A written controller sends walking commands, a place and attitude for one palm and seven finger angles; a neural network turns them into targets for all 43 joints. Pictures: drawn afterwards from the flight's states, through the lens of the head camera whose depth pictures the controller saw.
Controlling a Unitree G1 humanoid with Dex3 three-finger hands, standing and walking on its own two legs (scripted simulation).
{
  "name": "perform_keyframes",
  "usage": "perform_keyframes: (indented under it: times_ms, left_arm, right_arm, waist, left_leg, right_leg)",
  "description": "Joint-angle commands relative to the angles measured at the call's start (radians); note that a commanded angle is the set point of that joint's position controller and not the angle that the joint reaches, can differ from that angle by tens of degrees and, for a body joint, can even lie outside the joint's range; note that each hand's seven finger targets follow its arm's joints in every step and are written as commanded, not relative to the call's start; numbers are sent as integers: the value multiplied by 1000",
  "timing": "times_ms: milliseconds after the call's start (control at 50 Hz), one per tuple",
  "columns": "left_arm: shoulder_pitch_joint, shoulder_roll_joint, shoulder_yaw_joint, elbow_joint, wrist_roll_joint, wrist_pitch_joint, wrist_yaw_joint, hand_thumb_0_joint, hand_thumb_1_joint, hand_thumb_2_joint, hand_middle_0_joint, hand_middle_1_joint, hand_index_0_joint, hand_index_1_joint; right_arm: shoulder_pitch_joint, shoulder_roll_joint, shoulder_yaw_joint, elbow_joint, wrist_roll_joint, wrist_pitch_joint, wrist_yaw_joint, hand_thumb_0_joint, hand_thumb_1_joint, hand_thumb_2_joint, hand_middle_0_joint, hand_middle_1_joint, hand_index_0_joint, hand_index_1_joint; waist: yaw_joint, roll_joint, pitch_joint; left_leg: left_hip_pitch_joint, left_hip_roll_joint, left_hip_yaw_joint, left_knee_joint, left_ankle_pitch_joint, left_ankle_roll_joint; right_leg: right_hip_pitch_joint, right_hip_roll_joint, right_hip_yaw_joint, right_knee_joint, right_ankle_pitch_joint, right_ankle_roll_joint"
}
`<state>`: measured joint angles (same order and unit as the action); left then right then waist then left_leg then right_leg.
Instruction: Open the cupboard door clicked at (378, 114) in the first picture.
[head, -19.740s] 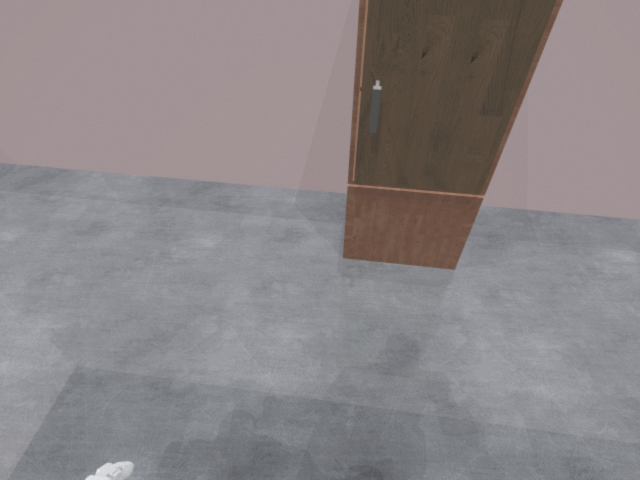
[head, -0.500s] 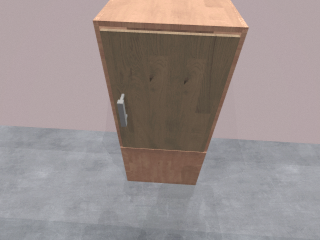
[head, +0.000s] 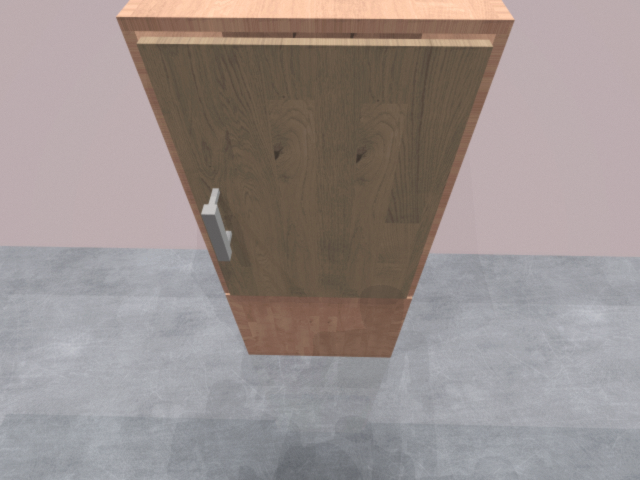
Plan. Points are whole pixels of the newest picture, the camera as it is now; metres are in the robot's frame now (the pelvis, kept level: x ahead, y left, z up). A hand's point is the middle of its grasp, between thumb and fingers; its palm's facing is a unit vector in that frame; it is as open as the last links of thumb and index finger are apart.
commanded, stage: come to a stop and stand still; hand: left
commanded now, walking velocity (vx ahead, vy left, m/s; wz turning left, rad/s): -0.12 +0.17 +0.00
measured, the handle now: (220, 225) +0.51 +0.19 -0.04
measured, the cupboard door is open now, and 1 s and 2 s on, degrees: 0 0 0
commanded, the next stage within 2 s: look again from close up in 1.20 s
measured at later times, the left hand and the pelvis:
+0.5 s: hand out of the picture -0.02 +0.23 -0.17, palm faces +0.08 -0.98 -0.19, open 7.4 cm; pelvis -0.05 +0.05 +0.01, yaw +1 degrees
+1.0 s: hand out of the picture -0.12 +0.19 -0.16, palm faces +0.05 -0.99 -0.16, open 7.4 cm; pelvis -0.09 +0.04 +0.01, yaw +0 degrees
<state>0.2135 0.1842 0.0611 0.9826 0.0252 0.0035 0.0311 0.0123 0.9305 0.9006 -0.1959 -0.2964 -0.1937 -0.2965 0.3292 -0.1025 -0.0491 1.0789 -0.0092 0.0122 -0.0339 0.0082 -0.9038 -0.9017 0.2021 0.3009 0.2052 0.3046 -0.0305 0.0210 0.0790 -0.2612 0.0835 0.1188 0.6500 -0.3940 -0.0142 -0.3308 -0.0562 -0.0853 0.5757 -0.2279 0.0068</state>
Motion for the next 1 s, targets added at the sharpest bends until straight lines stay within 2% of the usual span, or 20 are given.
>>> perform_keyframes:
  times_ms: [0, 60, 120, 140, 180, 200, 220, 240, 260, 320, 360, 440, 500, 540, 580, 600, 620, 700, 780, 980]
  left_arm:
    - [106, 126, 21, -30, 4, -12, 15, 0, 900, 900, -200, -300, -200, -300]
    - [30, 124, 26, -60, 8, -2, 24, 0, 900, 900, -200, -300, -200, -300]
    - [6, 145, 37, -75, 12, 7, 23, 0, 900, 900, -200, -300, -200, -300]
    - [-4, 147, 42, -78, 13, 10, 22, 0, 900, 900, -200, -300, -200, -300]
    - [-24, 143, 38, -84, 3, 19, 16, 0, 900, 900, -200, -300, -200, -300]
    - [-17, 110, 31, -86, -4, 25, 11, 0, 900, 900, -200, -300, -200, -300]
    - [1, 56, 21, -102, -13, 35, 4, 0, 900, 900, -200, -300, -200, -300]
    - [-29, 32, 13, -112, -9, 41, 4, 0, 900, 900, -200, -300, -200, -300]
    - [-37, 43, 16, -105, -6, 46, 4, 0, 900, 900, -200, -300, -200, -300]
    - [33, 33, 15, -54, 4, 46, -3, 0, 900, 900, -200, -300, -200, -300]
    - [47, 28, 4, -36, 1, 36, -6, 0, 900, 900, -200, -300, -200, -300]
    - [38, 15, -15, -29, -5, 25, -2, 0, 900, 900, -200, -300, -200, -300]
    - [130, 14, -20, 19, -7, 17, 6, 0, 900, 900, -200, -300, -200, -300]
    - [142, 49, -23, 43, -5, 3, 14, 0, 900, 900, -200, -300, -200, -300]
    - [124, 63, -34, 46, -9, -1, 12, 0, 900, 900, -200, -300, -200, -300]
    - [118, 53, -34, 54, -8, -10, 11, 0, 900, 900, -200, -300, -200, -300]
    - [115, 40, -38, 57, -10, -12, 12, 0, 900, 900, -200, -300, -200, -300]
    - [140, 35, -43, 75, -9, -3, 11, 0, 900, 900, -200, -300, -200, -300]
    - [188, 26, -40, 94, -5, 3, 11, 0, 900, 900, -200, -300, -200, -300]
    - [242, -7, -36, 112, -5, -6, 13, 0, 900, 900, -200, -300, -200, -300]
  right_arm:
    - [22, -59, -23, -64, 4, 24, -5, 0, -900, -900, 200, 300, 200, 300]
    - [8, -80, -26, -67, 2, 27, 5, 0, -900, -900, 200, 300, 200, 300]
    - [-5, -87, -26, -88, 0, 24, 12, 0, -900, -900, 200, 300, 200, 300]
    - [13, -85, -27, -85, 0, 19, 13, 0, -900, -900, 200, 300, 200, 300]
    - [69, -81, -23, -75, -3, 11, 13, 0, -900, -900, 200, 300, 200, 300]
    - [83, -112, -25, -72, -4, 3, 13, 0, -900, -900, 200, 300, 200, 300]
    - [44, -187, -38, -101, -14, -5, 11, 0, -900, -900, 200, 300, 200, 300]
    - [-19, -233, -42, -144, -21, 0, 9, 0, -900, -900, 200, 300, 200, 300]
    - [-86, -218, -33, -158, -29, -2, 5, 0, -900, -900, 200, 300, 200, 300]
    - [-137, -189, -16, -163, -25, -9, -5, 0, -900, -900, 200, 300, 200, 300]
    - [-108, -182, -15, -150, -19, -16, -8, 0, -900, -900, 200, 300, 200, 300]
    - [-46, -182, -18, -112, -14, -17, -11, 0, -900, -900, 200, 300, 200, 300]
    - [-49, -181, -12, -91, -4, -15, -7, 0, -900, -900, 200, 300, 200, 300]
    - [-50, -135, -2, -83, 7, -15, 0, 0, -900, -900, 200, 300, 200, 300]
    - [-49, -118, 11, -76, 4, -14, 6, 0, -900, -900, 200, 300, 200, 300]
    - [-46, -124, 9, -61, -3, -11, 6, 0, -900, -900, 200, 300, 200, 300]
    - [-38, -139, 8, -50, -4, -12, 5, 0, -900, -900, 200, 300, 200, 300]
    - [-28, -143, 16, -15, -2, -7, 9, 0, -900, -900, 200, 300, 200, 300]
    - [-14, -142, 16, 5, -5, -2, 9, 0, -900, -900, 200, 300, 200, 300]
    - [58, -95, 15, 34, -7, -2, 6, 0, -900, -900, 200, 300, 200, 300]
  waist:
    - [47, -247, -119]
    - [34, -215, -113]
    - [37, -212, -123]
    - [29, -171, -141]
    - [-3, -154, -139]
    - [-7, -54, -131]
    - [8, 191, -89]
    - [8, 288, -25]
    - [22, 226, -4]
    - [55, 116, 0]
    - [42, 73, -55]
    - [12, 79, -107]
    - [44, 44, -125]
    - [30, -47, -95]
    - [12, -61, -47]
    - [9, -139, -61]
    - [6, -159, -55]
    - [14, -59, 25]
    - [27, 10, 58]
    - [26, -53, 36]
  left_leg:
    - [-154, -35, -92, 366, -191, -9]
    - [-173, -42, -99, 366, -149, -23]
    - [-113, -47, -85, 226, -108, -29]
    - [-69, -45, -81, 125, -71, -27]
    - [82, -65, -41, -114, 115, -22]
    - [145, -32, -89, -223, 175, -7]
    - [107, 150, -325, -342, 239, 64]
    - [-61, 260, -406, -431, 282, 143]
    - [-157, 258, -392, -447, 244, 198]
    - [-63, 152, -257, -389, 331, 169]
    - [70, 135, -227, -358, 467, 173]
    - [211, 160, -246, -326, 598, 192]
    - [147, 124, -231, -298, 484, 136]
    - [50, 48, -184, -277, 312, 60]
    - [87, 4, -150, -305, 239, 33]
    - [120, 13, -139, -289, 288, 36]
    - [139, 21, -141, -296, 285, 40]
    - [93, 30, -170, -382, 96, 43]
    - [16, 34, -199, -441, -46, 42]
    - [11, 15, -176, -394, 2, 42]
  right_leg:
    - [166, -309, 237, -173, 744, -214]
    - [173, -281, 188, -172, 650, -207]
    - [140, -278, 190, -180, 493, -198]
    - [132, -270, 192, -159, 438, -190]
    - [39, -221, 165, -109, 254, -124]
    - [-20, -158, 125, -40, 120, -76]
    - [-129, -36, 41, 82, -127, -4]
    - [-100, 12, 34, 235, -295, 22]
    - [-47, -4, 94, 342, -280, 15]
    - [-86, 17, 105, 424, -179, 12]
    - [-89, 14, 89, 349, -170, 24]
    - [-10, 6, 52, 72, -205, 29]
    - [165, 6, 45, -182, -20, 20]
    - [231, -79, 160, -252, 122, -24]
    - [124, -136, 185, -241, 108, -61]
    - [113, -100, 176, -234, 128, -52]
    - [97, -87, 167, -237, 100, -43]
    - [45, -56, 152, -268, -103, -26]
    - [62, -35, 135, -256, -142, -23]
    - [28, -42, 148, -270, -195, -35]
